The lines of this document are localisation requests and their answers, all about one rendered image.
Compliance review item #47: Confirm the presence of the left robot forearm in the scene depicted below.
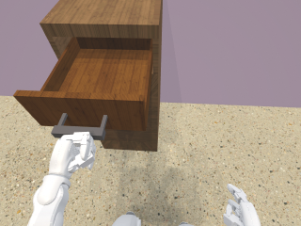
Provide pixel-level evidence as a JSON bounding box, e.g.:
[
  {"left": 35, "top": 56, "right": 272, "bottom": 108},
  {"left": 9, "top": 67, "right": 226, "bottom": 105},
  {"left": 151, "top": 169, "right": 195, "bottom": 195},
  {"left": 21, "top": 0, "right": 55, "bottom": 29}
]
[{"left": 27, "top": 174, "right": 71, "bottom": 226}]

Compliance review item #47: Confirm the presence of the handle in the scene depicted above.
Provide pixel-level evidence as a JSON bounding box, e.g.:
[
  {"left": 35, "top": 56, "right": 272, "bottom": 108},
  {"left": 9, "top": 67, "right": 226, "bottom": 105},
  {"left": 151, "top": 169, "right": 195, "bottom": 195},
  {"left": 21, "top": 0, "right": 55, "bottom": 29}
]
[{"left": 51, "top": 113, "right": 108, "bottom": 140}]

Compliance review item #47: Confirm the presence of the robot right hand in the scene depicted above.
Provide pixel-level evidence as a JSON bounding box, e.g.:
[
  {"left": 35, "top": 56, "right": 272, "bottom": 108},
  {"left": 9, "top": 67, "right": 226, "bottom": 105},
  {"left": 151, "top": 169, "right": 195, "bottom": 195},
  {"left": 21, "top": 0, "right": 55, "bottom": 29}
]
[{"left": 223, "top": 184, "right": 261, "bottom": 226}]

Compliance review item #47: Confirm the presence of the robot left hand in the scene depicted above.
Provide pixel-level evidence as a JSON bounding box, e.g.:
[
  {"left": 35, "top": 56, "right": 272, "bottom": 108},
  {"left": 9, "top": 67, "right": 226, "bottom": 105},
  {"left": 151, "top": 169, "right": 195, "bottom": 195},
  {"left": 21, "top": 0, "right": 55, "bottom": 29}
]
[{"left": 48, "top": 132, "right": 97, "bottom": 179}]

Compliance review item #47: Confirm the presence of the cabinet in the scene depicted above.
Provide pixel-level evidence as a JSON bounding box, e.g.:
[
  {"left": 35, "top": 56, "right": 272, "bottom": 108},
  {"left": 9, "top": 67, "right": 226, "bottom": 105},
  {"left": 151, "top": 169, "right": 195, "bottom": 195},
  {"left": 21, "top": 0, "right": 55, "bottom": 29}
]
[{"left": 40, "top": 0, "right": 163, "bottom": 152}]

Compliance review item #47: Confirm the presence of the left robot shin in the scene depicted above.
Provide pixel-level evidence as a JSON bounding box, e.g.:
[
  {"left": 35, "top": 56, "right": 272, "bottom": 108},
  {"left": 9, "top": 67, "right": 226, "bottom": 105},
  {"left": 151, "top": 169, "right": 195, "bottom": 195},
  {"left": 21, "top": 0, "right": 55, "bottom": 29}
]
[{"left": 126, "top": 211, "right": 135, "bottom": 216}]

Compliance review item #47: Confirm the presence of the robot left thigh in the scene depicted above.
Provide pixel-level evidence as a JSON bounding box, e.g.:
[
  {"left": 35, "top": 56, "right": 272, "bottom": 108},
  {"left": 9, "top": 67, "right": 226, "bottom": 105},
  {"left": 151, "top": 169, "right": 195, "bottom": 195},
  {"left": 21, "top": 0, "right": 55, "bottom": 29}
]
[{"left": 112, "top": 214, "right": 141, "bottom": 226}]

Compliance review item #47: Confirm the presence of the drawer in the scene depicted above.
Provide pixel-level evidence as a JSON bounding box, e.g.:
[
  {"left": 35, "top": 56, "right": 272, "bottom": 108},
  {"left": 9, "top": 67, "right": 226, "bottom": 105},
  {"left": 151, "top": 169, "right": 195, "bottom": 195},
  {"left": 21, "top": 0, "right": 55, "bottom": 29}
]
[{"left": 13, "top": 37, "right": 153, "bottom": 131}]

